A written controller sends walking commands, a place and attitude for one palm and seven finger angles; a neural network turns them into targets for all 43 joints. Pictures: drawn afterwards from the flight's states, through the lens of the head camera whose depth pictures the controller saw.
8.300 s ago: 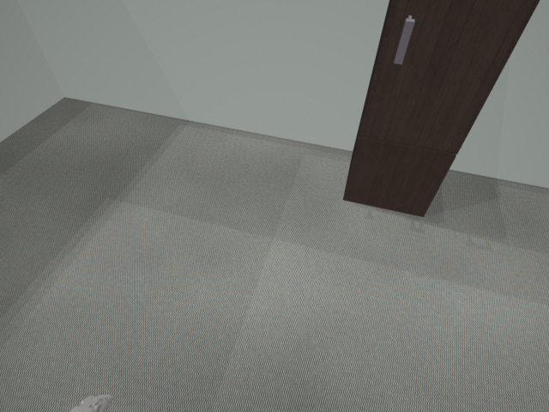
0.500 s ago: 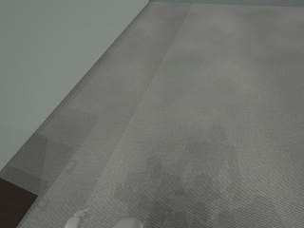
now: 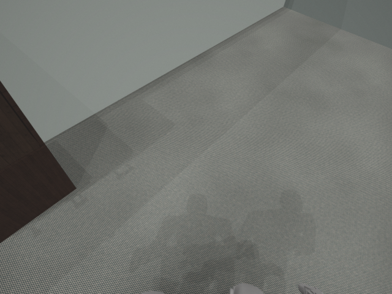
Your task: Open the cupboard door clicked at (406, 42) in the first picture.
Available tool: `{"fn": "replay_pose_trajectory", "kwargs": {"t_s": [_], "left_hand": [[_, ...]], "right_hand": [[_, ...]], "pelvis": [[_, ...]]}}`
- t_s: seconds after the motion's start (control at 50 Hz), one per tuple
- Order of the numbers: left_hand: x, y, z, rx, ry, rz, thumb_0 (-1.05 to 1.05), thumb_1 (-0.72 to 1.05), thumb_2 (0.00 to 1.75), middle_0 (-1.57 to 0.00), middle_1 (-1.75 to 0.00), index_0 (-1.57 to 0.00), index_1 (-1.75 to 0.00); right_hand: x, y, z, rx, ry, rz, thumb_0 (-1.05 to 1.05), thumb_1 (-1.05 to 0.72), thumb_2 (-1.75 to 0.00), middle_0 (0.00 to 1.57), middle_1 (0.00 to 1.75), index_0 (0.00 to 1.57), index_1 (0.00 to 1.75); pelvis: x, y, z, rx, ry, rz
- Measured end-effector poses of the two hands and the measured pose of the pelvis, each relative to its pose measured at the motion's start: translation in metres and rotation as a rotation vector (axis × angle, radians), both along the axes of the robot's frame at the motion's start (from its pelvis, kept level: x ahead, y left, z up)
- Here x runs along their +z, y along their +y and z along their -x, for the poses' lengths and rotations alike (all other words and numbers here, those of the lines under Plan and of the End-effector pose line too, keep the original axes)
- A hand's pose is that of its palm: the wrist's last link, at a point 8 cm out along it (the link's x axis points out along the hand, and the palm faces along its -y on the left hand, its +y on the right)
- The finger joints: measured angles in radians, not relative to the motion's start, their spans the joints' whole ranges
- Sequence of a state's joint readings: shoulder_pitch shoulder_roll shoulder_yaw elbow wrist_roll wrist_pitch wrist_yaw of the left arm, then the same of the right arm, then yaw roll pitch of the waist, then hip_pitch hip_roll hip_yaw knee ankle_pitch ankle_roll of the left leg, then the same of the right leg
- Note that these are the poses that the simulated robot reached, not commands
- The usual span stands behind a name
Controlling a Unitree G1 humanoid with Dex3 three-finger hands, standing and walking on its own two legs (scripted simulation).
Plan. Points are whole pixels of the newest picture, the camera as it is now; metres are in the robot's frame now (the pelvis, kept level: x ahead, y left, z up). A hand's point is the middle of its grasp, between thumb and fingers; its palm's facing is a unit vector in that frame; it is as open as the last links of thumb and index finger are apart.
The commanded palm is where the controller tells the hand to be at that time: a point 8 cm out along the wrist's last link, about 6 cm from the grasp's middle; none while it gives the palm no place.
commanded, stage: turn to face it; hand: left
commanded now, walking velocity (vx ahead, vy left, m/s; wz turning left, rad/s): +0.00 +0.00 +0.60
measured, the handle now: out of the picture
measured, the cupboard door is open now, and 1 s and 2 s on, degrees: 0 0 0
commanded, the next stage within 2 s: take the last steps up to it in 1.40 s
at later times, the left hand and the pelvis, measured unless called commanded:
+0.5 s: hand out of the picture +0.04 +0.16 -0.13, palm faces +0.28 -0.91 -0.31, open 7.4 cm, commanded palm none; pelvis +0.00 -0.06 +0.01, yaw +18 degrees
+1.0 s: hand out of the picture -0.09 +0.22 -0.16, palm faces +0.59 -0.76 -0.27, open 7.4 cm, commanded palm none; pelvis -0.02 -0.01 +0.01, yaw +36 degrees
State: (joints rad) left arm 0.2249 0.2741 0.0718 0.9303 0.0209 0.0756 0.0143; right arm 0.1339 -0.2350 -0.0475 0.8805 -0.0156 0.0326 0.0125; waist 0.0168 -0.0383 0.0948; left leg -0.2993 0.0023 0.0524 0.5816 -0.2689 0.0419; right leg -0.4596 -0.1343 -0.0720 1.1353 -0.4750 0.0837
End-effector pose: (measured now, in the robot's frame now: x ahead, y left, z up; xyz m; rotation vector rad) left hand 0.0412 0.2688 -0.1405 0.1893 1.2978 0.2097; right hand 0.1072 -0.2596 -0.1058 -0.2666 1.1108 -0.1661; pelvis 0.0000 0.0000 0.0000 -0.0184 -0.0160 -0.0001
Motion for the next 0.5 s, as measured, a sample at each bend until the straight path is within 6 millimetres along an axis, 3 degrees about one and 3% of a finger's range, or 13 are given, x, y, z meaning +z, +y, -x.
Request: {"fn": "replay_pose_trajectory", "kwargs": {"t_s": [0.16,0.3,0.38,0.5], "left_hand": [[0.021,-0.004,-0.024,0.033,-0.134,-0.015,0.01,0.91,0.9,-0.2,-0.3,-0.2,-0.3],[0.034,-0.03,-0.032,0.062,-0.203,-0.055,0.01,0.91,0.9,-0.2,-0.3,-0.2,-0.3],[0.041,-0.05,-0.016,0.096,-0.225,-0.086,0.01,0.9,0.9,-0.2,-0.3,-0.2,-0.3],[0.048,-0.068,0.026,0.195,-0.163,-0.083,0.01,0.9,0.9,-0.2,-0.3,-0.2,-0.3]], "right_hand": [[-0.004,0.008,0.009,0.042,0.053,-0.04,0.01,-0.91,-0.9,0.2,0.3,0.21,0.3],[-0.027,-0.014,0.022,0.065,0.123,-0.08,0.01,-0.9,-0.9,0.2,0.3,0.21,0.3],[-0.042,-0.032,0.021,0.093,0.166,-0.093,0.01,-0.91,-0.9,0.2,0.3,0.21,0.3],[-0.035,-0.042,0.005,0.166,0.196,-0.091,0.01,-0.91,-0.9,0.2,0.3,0.2,0.29]], "pelvis": [[0.008,-0.006,0.003,0.087,0.016,0.001],[0.002,-0.033,0.007,0.173,0.034,-0.015],[-0.002,-0.049,0.008,0.235,0.027,-0.021],[0.009,-0.058,0.005,0.317,0.017,-0.056]]}}
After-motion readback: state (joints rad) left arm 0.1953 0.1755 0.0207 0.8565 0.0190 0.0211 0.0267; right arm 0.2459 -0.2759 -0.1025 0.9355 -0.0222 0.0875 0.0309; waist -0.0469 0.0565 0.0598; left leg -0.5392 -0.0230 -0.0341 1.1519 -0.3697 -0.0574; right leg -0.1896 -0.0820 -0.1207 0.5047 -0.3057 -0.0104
